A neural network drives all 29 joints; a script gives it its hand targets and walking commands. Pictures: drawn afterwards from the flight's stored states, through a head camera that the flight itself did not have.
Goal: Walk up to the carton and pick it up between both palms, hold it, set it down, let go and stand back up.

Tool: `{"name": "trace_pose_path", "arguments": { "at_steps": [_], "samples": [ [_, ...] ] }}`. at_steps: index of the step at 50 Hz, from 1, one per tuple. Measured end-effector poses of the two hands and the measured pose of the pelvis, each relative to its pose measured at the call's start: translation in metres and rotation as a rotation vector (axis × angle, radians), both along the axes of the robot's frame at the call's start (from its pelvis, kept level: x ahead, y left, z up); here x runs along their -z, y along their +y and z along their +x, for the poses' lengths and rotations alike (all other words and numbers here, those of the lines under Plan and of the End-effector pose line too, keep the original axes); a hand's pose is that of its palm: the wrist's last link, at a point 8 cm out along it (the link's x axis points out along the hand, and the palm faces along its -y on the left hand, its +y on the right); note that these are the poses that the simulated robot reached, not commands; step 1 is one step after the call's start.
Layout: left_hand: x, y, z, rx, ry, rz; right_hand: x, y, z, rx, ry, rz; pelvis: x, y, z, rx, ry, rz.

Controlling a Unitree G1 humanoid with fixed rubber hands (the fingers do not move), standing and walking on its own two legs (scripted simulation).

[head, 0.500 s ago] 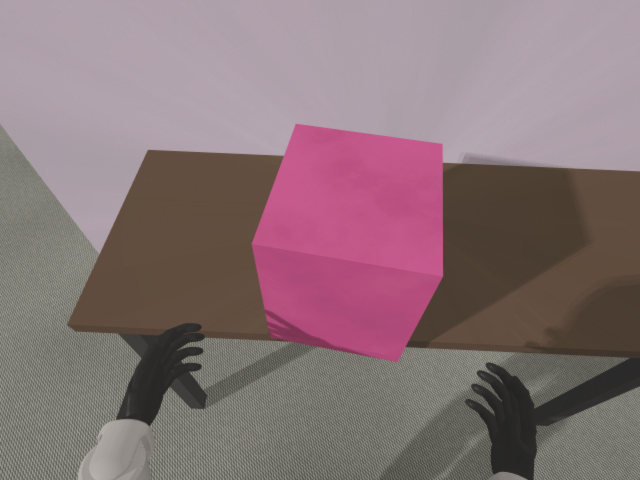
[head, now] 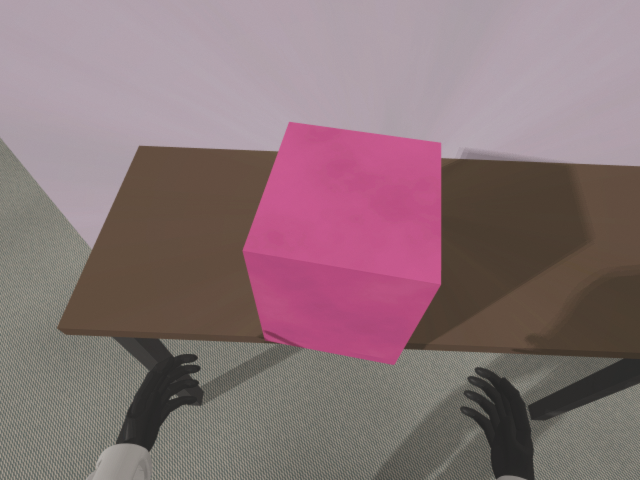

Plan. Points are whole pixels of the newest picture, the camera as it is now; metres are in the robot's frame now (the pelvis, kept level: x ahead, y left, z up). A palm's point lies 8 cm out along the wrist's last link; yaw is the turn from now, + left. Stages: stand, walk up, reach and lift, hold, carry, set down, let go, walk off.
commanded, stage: set down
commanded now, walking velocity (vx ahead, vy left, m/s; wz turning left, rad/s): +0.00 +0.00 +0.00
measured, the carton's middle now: (344, 250) +0.42 +0.00 +0.01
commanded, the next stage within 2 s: let go in 0.94 s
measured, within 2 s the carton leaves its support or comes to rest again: neither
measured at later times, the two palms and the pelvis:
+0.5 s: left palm (142, 452) +0.17 +0.24 -0.07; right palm out of the picture +0.14 -0.21 -0.06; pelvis +0.00 +0.00 +0.00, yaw +0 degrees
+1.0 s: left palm (147, 469) +0.15 +0.23 -0.08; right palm out of the picture +0.14 -0.21 -0.08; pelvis +0.01 -0.01 +0.00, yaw +0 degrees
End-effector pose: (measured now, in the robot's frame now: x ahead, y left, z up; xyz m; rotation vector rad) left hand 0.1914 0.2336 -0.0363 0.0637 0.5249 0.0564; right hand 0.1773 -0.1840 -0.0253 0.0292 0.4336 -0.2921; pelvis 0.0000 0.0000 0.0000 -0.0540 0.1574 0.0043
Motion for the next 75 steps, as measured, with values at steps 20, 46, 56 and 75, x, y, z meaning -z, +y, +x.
{"name": "trace_pose_path", "arguments": {
  "at_steps": [20, 46, 56, 75],
  "samples": [
    [0.024, 0.008, -0.013, -0.067, 0.13, 0.017, 0.034, -0.016, -0.028, -0.112, 0.165, -0.049, 0.0, 0.001, 0.007, -0.001, -0.008, -0.002],
    [0.045, -0.001, -0.039, -0.112, 0.293, 0.047, 0.055, -0.03, -0.031, -0.225, 0.287, -0.073, -0.001, -0.009, 0.003, 0.002, -0.024, 0.002],
    [0.049, 0.001, -0.038, -0.116, 0.316, 0.048, 0.064, -0.032, -0.036, -0.246, 0.35, -0.074, 0.0, -0.008, 0.008, 0.002, -0.018, 0.001],
    [0.057, 0.005, -0.05, -0.112, 0.37, 0.08, 0.075, -0.047, -0.039, -0.275, 0.471, -0.115, 0.0, -0.006, 0.01, -0.003, -0.031, 0.009]
  ]
}}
